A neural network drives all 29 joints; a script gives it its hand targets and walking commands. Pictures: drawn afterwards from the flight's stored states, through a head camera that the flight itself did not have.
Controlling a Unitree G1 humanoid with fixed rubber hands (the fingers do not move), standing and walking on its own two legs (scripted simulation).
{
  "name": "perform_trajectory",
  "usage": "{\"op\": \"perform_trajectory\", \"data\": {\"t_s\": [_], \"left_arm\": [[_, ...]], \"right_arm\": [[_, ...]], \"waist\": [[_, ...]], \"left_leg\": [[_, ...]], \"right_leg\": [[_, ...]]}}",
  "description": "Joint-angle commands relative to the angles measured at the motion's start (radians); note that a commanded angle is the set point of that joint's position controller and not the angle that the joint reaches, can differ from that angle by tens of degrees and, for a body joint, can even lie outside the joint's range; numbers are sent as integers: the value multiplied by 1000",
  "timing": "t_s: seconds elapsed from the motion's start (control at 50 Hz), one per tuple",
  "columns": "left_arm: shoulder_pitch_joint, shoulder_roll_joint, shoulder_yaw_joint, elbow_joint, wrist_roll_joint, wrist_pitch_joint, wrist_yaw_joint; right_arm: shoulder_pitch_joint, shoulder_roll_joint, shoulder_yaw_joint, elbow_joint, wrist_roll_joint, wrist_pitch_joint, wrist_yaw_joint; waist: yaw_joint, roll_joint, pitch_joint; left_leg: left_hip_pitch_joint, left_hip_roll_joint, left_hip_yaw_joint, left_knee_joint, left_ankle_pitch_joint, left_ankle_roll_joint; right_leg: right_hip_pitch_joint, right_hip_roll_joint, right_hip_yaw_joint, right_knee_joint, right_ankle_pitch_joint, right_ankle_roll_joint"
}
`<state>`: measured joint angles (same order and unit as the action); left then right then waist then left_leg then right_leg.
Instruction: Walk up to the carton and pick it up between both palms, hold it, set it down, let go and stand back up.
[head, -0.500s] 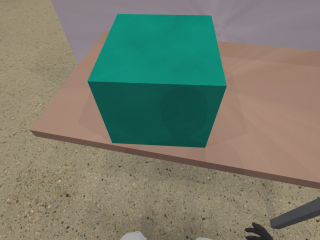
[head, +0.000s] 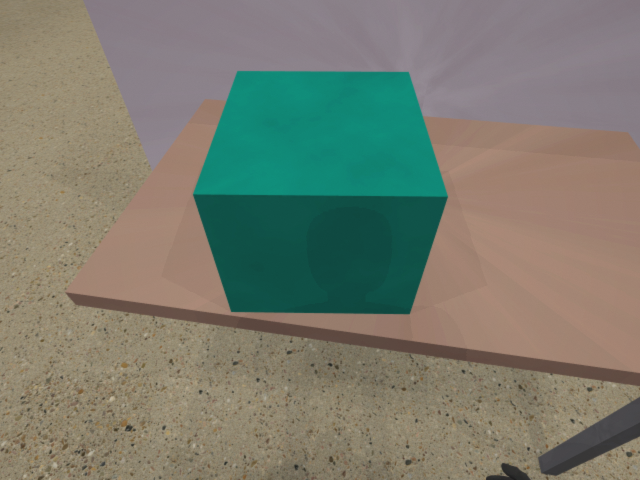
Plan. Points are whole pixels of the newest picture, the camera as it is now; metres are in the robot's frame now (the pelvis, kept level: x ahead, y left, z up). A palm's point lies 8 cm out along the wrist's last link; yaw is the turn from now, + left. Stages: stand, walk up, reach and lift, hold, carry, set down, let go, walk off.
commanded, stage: walk up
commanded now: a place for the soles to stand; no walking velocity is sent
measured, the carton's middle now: (321, 189) +0.54 +0.01 +0.05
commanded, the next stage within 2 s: none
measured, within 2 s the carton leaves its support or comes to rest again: neither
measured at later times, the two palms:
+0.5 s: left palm out of the picture +0.06 +0.27 -0.12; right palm out of the picture +0.09 -0.26 -0.11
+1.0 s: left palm out of the picture +0.09 +0.33 -0.11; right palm out of the picture +0.09 -0.17 -0.13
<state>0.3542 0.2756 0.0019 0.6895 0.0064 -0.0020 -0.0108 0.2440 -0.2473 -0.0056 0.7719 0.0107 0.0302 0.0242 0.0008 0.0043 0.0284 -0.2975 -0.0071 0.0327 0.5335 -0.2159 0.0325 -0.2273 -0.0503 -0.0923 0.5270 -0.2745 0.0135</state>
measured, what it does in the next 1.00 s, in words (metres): steps on the spot: right foot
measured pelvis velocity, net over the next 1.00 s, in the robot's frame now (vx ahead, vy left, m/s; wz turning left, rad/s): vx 0.01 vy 0.07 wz -0.04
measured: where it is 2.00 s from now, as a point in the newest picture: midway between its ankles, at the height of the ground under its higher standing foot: outside the picture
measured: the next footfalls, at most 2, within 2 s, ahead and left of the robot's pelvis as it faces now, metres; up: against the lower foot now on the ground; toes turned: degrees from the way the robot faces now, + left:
right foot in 0.82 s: +0.05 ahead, -0.06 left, +0.00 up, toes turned -2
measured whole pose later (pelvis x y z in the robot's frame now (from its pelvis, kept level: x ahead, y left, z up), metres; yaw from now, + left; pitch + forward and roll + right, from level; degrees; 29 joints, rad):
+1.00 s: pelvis +0.01 +0.07 -0.01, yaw -2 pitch -2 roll +0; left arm 0.36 0.25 0.01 0.67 0.01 0.00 0.02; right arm 0.23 -0.24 0.01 0.77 -0.02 0.06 0.03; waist 0.00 0.03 0.06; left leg -0.27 -0.04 0.16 0.57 -0.28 0.10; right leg -0.26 -0.02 -0.03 0.60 -0.30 0.01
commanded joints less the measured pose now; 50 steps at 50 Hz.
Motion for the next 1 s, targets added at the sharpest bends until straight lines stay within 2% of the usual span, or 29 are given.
{"op": "perform_trajectory", "data": {"t_s": [0.0, 0.1, 0.12, 0.32, 0.34, 0.38, 0.4, 0.42, 0.44, 0.48, 0.5, 0.52, 0.54, 0.56, 0.58, 0.6, 0.62, 0.66, 0.72, 0.76, 0.78, 0.8, 0.82, 0.84, 0.86, 0.88, 0.92, 0.96, 0.98], "left_arm": [[29, 128, 43, -74, 1, -34, 9], [33, 130, 42, -63, -1, -35, 14], [35, 134, 49, -61, -2, -35, 15], [51, 136, 49, -39, -2, -27, 22], [100, 172, 72, -43, 21, -28, 40], [105, 232, 97, -37, 29, -20, 57], [94, 247, 105, -40, 32, -15, 64], [79, 252, 103, -43, 37, -13, 65], [59, 237, 103, -48, 42, -12, 67], [24, 228, 101, -68, 41, -12, 63], [9, 216, 93, -69, 40, -11, 57], [15, 200, 88, -73, 33, -11, 50], [33, 161, 76, -90, 26, -11, 43], [85, 99, 59, -99, 12, -5, 44], [80, 92, 63, -92, 8, 7, 56], [68, 104, 68, -97, 12, 14, 61], [65, 106, 69, -97, 11, 12, 64], [116, 93, 66, -81, 2, -1, 68], [141, 83, 63, -86, -1, -20, 71], [148, 85, 63, -92, 4, -25, 62], [162, 111, 70, -99, 11, -26, 58], [128, 156, 79, -113, 18, -25, 57], [84, 207, 90, -117, 14, -20, 56], [35, 234, 98, -106, 14, -11, 55], [-3, 211, 89, -104, 11, -11, 48], [-9, 173, 76, -105, 6, -13, 40], [50, 120, 56, -110, -4, -24, 32], [84, 95, 48, -99, -5, -26, 30], [70, 97, 53, -93, -4, -22, 33]], "right_arm": [[-24, -156, -45, -87, -5, -38, -5], [4, -151, -44, -73, -6, -40, -7], [6, -157, -45, -71, -10, -39, -10], [33, -151, -41, -55, -11, -39, -16], [10, -191, -53, -72, -27, -23, -3], [2, -145, -47, -86, -46, -7, 10], [10, -136, -51, -97, -51, -2, 14], [23, -133, -50, -101, -58, 2, 19], [29, -128, -54, -105, -60, 4, 22], [37, -134, -57, -117, -54, -1, 28], [39, -144, -59, -120, -53, -6, 31], [58, -161, -66, -119, -52, -13, 31], [65, -208, -75, -117, -47, -18, 28], [36, -257, -84, -122, -34, -19, 21], [43, -244, -76, -111, -26, -11, 13], [38, -220, -67, -107, -23, -6, 8], [38, -210, -63, -102, -28, -3, 4], [19, -201, -56, -114, -46, 5, -10], [-31, -181, -42, -121, -49, 19, -18], [-54, -173, -31, -121, -21, 22, -17], [-60, -161, -24, -124, -15, 19, -14], [-58, -136, -18, -135, -6, 17, -10], [-22, -113, -13, -131, -11, 19, -9], [2, -122, -22, -101, -15, 27, -8], [17, -138, -28, -91, -29, 26, -5], [13, -154, -33, -86, -35, 15, -5], [-6, -206, -44, -78, -28, -9, -3], [-28, -203, -42, -67, -15, -14, -5], [-24, -190, -38, -58, -8, -13, -6]], "waist": [[4, 9, -22], [-1, 4, -30], [-2, -36, -10], [-1, 29, -38], [2, 50, -21], [3, -58, 41], [5, -95, 51], [2, -123, 53], [-8, -115, 54], [-23, -130, 55], [-33, -112, 45], [-48, -60, 17], [-44, 87, -32], [-24, 196, -61], [-43, 190, -39], [-50, 169, -13], [-51, 139, -1], [-36, 128, -41], [-7, 78, -113], [18, 30, -126], [24, -4, -132], [14, -83, -95], [-8, -144, -37], [-20, -147, 27], [-39, -160, 58], [-45, -132, 67], [-6, -62, 1], [8, -13, -30], [8, 0, -16]], "left_leg": [[-14, 114, -181, -160, -96, 28], [5, 110, -169, -146, -43, 28], [8, 113, -164, -130, 7, 25], [46, 112, -142, -103, 117, 26], [5, 74, -92, -26, 85, 23], [-109, 34, -35, 93, -23, -7], [-113, 41, -23, 163, -118, -8], [-109, 56, -30, 204, -170, -9], [-95, 68, -39, 224, -200, -7], [-39, 81, -44, 157, -136, 1], [25, 84, -54, 75, -58, 6], [99, 96, -81, -14, 55, 16], [156, 170, -203, -110, 158, 50], [154, 267, -361, -180, 170, 136], [80, 291, -372, -204, 111, 218], [66, 294, -355, -206, 126, 239], [101, 276, -304, -183, 238, 237], [218, 246, -202, -97, 520, 217], [252, 211, -127, -21, 575, 173], [128, 199, -107, -3, 418, 122], [48, 184, -103, 5, 277, 80], [-37, 139, -66, 49, 113, 27], [-48, 71, -9, 78, -107, -12], [86, 65, -31, 133, -199, -8], [141, 85, -65, 86, -145, -4], [157, 106, -88, -11, -48, -6], [184, 171, -153, -119, 105, 14], [92, 214, -175, -201, -22, 45], [50, 211, -165, -233, -68, 34]], "right_leg": [[-4, -69, 105, -112, -52, -46], [-4, -77, 108, -111, -26, -48], [-23, -84, 98, -118, -18, -41], [-8, -93, 94, -106, 42, -40], [2, -128, 130, -127, 5, -61], [10, -257, 264, -204, -44, -138], [-19, -319, 305, -217, -25, -185], [-36, -345, 324, -213, 2, -214], [-69, -351, 310, -205, 22, -223], [-104, -313, 257, -156, 90, -198], [-144, -268, 204, -114, 120, -158], [-169, -215, 146, -34, 125, -111], [-180, -101, 34, 130, 70, -49], [-216, 25, -11, 250, -147, -10], [-180, 39, 33, 335, -343, -15], [-193, 27, 52, 392, -380, -20], [-230, 24, 66, 407, -392, -23], [-249, 23, 77, 339, -329, -31], [-126, 31, 59, 116, -98, -27], [49, 18, 68, -60, 133, -35], [116, -33, 151, -79, 169, -56], [104, -163, 330, -146, 127, -100], [7, -267, 453, -218, 45, -159], [-182, -290, 415, -205, 6, -221], [-250, -252, 365, -188, 21, -200], [-247, -191, 294, -157, 59, -148], [-190, -68, 178, -66, 78, -69], [-65, -30, 129, -21, -15, -40], [-23, -22, 126, -16, -20, -35]]}}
